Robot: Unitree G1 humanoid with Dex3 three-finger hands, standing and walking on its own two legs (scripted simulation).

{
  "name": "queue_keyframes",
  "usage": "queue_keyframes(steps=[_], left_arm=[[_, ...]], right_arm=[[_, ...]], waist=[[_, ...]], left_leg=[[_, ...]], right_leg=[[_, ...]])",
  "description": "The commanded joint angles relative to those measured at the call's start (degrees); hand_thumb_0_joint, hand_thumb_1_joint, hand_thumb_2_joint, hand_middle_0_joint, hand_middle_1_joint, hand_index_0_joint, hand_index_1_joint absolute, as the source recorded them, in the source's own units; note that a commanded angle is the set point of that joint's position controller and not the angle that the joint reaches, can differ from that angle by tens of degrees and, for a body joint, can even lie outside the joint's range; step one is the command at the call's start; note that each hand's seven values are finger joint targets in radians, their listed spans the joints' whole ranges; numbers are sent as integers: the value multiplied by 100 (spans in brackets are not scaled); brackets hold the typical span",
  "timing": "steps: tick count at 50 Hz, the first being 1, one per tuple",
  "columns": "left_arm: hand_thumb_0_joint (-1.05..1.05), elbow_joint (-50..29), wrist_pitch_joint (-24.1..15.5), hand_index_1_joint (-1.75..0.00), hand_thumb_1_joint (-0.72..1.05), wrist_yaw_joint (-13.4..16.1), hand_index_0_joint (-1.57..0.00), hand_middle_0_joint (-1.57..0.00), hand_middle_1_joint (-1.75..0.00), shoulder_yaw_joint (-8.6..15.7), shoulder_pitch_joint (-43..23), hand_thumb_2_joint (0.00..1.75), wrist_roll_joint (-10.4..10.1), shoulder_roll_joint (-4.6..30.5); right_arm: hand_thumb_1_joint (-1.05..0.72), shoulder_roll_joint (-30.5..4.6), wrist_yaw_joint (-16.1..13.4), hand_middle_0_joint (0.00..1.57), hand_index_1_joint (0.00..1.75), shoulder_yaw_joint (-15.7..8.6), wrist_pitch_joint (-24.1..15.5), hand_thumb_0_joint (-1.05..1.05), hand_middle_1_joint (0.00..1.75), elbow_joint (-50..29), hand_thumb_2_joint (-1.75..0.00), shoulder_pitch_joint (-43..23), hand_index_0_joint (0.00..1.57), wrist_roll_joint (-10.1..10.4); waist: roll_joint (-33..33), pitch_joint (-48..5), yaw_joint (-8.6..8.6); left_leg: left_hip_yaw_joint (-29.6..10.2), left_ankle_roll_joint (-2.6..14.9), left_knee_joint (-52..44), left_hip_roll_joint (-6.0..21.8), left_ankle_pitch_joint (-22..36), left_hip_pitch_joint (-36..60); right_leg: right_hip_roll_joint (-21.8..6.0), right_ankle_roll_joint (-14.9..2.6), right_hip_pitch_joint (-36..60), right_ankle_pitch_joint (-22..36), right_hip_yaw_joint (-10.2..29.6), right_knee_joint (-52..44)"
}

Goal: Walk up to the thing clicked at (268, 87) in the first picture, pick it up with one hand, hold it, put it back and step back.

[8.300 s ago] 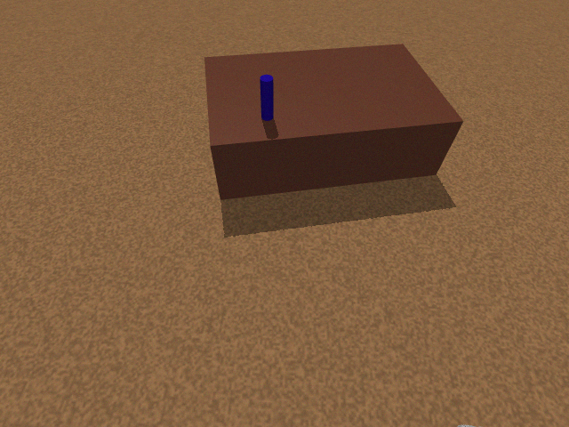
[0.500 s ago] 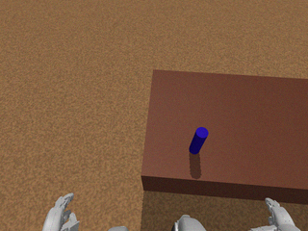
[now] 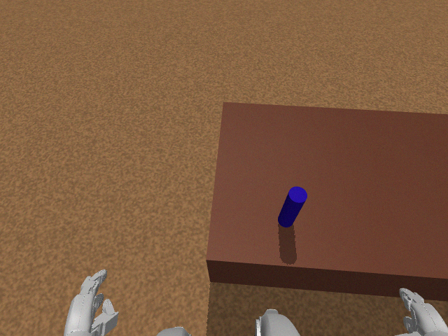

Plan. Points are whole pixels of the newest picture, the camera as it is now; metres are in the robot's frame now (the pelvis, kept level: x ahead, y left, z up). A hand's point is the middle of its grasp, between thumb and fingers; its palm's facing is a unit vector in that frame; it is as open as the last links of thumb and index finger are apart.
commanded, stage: go down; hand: right
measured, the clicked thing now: (291, 208) +0.48 -0.19 -0.30
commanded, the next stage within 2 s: approach in 1.84 s
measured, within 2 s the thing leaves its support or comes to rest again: neither
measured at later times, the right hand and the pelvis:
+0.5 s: hand (399, 322) +0.16 -0.30 -0.09, palm faces +0.08 +0.94 -0.32, open 17.3 cm; pelvis -0.01 +0.00 -0.01, yaw -1 degrees
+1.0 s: hand (410, 238) +0.30 -0.35 -0.05, palm faces +0.13 +0.98 -0.17, open 17.1 cm; pelvis -0.03 -0.01 -0.02, yaw +2 degrees
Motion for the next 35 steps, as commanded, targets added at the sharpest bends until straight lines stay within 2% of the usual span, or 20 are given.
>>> queue_keyframes(steps=[1,7,8,11,13,14,15,16,19,20,21,22,23,25,26,29,30,31,32,35], left_arm=[[0,-837,-310,-30,90,127,-19,-19,-30,366,-58,91,-18,879],[0,-884,-366,-30,89,172,-19,-20,-30,357,-59,90,-10,862],[0,-909,-379,-30,89,174,-19,-20,-30,360,-45,90,-11,851],[0,-905,-429,-30,90,206,-19,-20,-30,362,-50,91,-16,871],[0,-914,-461,-30,90,221,-19,-19,-30,350,-74,90,-13,843],[0,-935,-479,-30,90,239,-19,-20,-30,350,-37,90,-23,853],[0,-947,-491,-30,90,243,-19,-20,-30,338,-46,90,-27,847],[0,-924,-515,-30,90,243,-19,-20,-30,336,-63,90,-19,838],[0,-874,-568,-30,90,284,-19,-20,-30,341,-19,90,-5,864],[0,-882,-598,-30,90,295,-20,-20,-30,335,-46,90,2,878],[0,-835,-617,-30,90,311,-20,-20,-30,330,-23,90,13,900],[0,-776,-629,-30,90,329,-20,-20,-30,328,-11,90,20,918],[0,-740,-655,-30,90,344,-20,-20,-30,336,-20,90,25,925],[0,-657,-680,-31,89,363,-20,-20,-30,339,-34,90,28,1000],[0,-604,-697,-30,89,382,-20,-20,-30,336,-21,90,39,998],[0,-437,-706,-30,89,368,-20,-20,-30,327,4,89,53,1091],[0,-434,-708,-30,89,351,-20,-20,-30,315,5,90,55,1089],[0,-374,-699,-30,89,339,-20,-20,-30,343,54,90,69,1134],[0,-380,-677,-30,89,315,-20,-20,-30,328,83,90,76,1130],[0,-317,-595,-30,89,206,-20,-20,-30,329,221,90,113,1115]], right_arm=[[53,-1357,-30,5,5,-555,-43,0,5,-1018,-3,121,5,30],[52,-1358,-33,5,5,-613,96,0,5,-1283,-4,288,5,90],[51,-1277,-31,5,5,-561,124,0,5,-1352,-3,339,5,94],[53,-1386,-36,5,5,-621,151,0,5,-1473,-3,280,5,92],[51,-1328,-27,5,5,-594,185,0,5,-1499,-3,427,5,101],[51,-1370,-29,5,5,-600,209,0,5,-1545,-4,378,5,96],[51,-1419,-39,5,5,-659,227,0,5,-1616,-4,352,5,119],[50,-1331,-39,6,5,-594,232,0,5,-1616,-3,328,5,136],[52,-1533,-62,5,5,-739,147,0,5,-1667,-4,-63,5,143],[50,-1541,-63,5,5,-719,105,0,5,-1739,-4,-281,5,162],[52,-1739,-59,5,5,-854,32,0,5,-1805,-4,-554,5,201],[53,-1802,-57,5,5,-921,-41,0,5,-1713,-4,-790,4,232],[53,-1819,-37,5,5,-939,-106,0,5,-1574,-3,-852,5,242],[54,-1929,58,5,5,-983,-283,0,5,-1419,-3,-1464,5,327],[54,-1975,110,6,4,-1008,-387,0,4,-1318,-2,-1687,5,370],[51,-2255,348,6,5,-1202,-635,0,5,-557,-3,-2346,5,453],[50,-2205,459,6,4,-1181,-733,0,4,-236,-3,-2450,5,478],[51,-2385,538,6,5,-1279,-844,0,5,-107,-3,-2620,5,485],[50,-2508,614,6,5,-1414,-923,0,5,217,-3,-2442,5,469],[47,-2471,921,6,4,-1458,-1195,0,4,933,-4,-2720,5,529]], waist=[[-305,-1054,-8],[-381,-1072,-12],[-351,-1085,-11],[-421,-1050,9],[-430,-1050,5],[-301,-1037,51],[-255,-1016,24],[-354,-973,50],[-363,-1069,145],[-396,-996,157],[-517,-954,155],[-511,-939,200],[-502,-977,175],[-633,-863,246],[-599,-950,263],[-627,-919,266],[-585,-1036,271],[-719,-1103,181],[-702,-1248,94],[-584,-1401,69]], left_leg=[[30,100,-610,-188,1983,-203],[59,117,-507,-199,1873,-318],[72,122,-503,-206,1795,-332],[67,119,-491,-205,1775,-390],[64,109,-487,-195,1771,-391],[35,79,-556,-190,1789,-376],[51,88,-547,-197,1658,-383],[52,106,-529,-194,1526,-419],[28,100,-477,-183,1622,-471],[23,109,-460,-183,1521,-534],[4,112,-467,-160,1414,-590],[20,122,-443,-168,1323,-648],[17,128,-417,-171,1339,-612],[1,143,-448,-166,1027,-815],[-25,134,-471,-148,1092,-717],[-15,139,-456,-145,954,-891],[22,153,-383,-162,980,-934],[35,166,-367,-152,1026,-876],[35,180,-331,-153,1197,-786],[61,183,-192,-169,1580,-765]], right_leg=[[199,-218,1415,1692,-30,-469],[184,-226,1306,1601,10,-377],[177,-216,1325,1561,39,-402],[189,-209,1264,1507,18,-378],[195,-222,1211,1465,11,-339],[207,-246,1164,1393,-7,-303],[196,-239,1129,1278,6,-335],[200,-228,1082,1158,15,-371],[188,-241,1161,1215,32,-304],[190,-224,1115,1116,45,-335],[188,-223,1085,992,44,-317],[171,-223,1111,914,78,-359],[173,-212,1135,927,86,-375],[151,-191,1136,605,114,-452],[155,-196,1154,634,100,-425],[124,-191,1116,471,131,-437],[105,-186,1155,532,163,-435],[105,-170,1200,612,164,-463],[116,-173,1232,854,136,-414],[78,-190,1225,1453,162,-280]])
